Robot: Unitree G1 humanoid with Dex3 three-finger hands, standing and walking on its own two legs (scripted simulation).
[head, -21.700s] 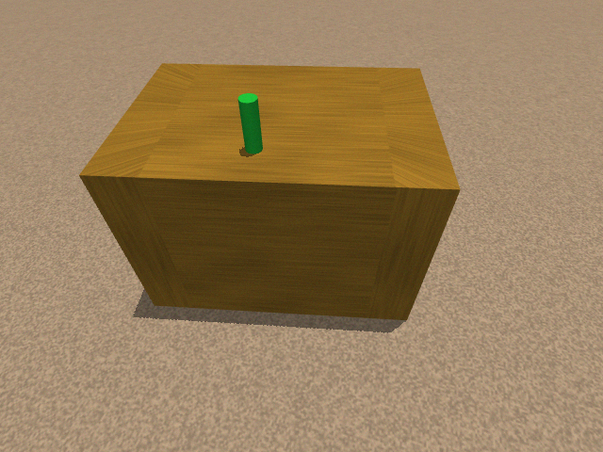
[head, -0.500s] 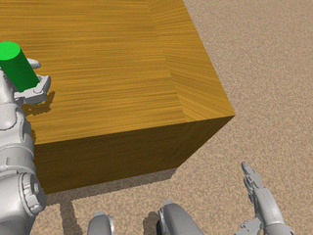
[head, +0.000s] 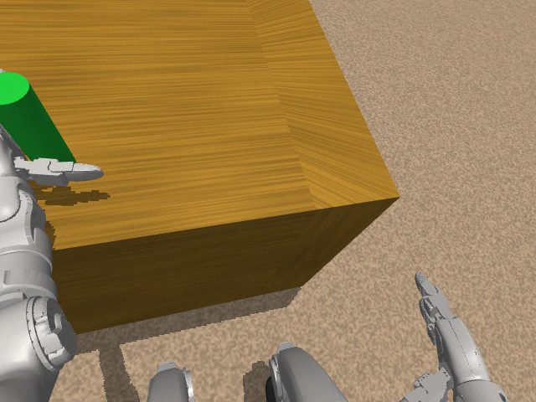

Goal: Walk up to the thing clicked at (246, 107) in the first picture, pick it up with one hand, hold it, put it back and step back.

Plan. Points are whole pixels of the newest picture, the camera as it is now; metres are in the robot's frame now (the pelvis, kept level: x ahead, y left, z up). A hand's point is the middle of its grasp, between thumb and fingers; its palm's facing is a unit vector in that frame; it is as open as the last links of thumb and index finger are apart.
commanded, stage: withdraw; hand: left
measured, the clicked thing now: (35, 133) +0.51 +0.24 +0.06
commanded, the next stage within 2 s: rise in 0.24 s
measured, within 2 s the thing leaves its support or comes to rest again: neither
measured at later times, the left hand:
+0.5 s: hand out of the picture +0.49 +0.31 +0.15, palm faces +0.28 -0.93 -0.22, open 17.6 cm
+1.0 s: hand out of the picture +0.32 +0.30 +0.13, palm faces +0.35 -0.86 -0.37, open 17.4 cm
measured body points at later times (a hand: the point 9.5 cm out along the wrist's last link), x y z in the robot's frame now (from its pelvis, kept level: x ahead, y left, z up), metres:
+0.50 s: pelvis +0.02 +0.01 +0.05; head +0.10 +0.03 +0.49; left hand +0.47 +0.35 +0.16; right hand +0.17 -0.24 +0.01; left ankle +0.02 +0.13 -0.63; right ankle +0.02 -0.15 -0.63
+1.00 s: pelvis +0.04 +0.00 +0.07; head +0.06 +0.00 +0.52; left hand +0.30 +0.35 +0.15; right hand +0.20 -0.24 +0.02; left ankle +0.02 +0.13 -0.63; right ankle +0.02 -0.15 -0.63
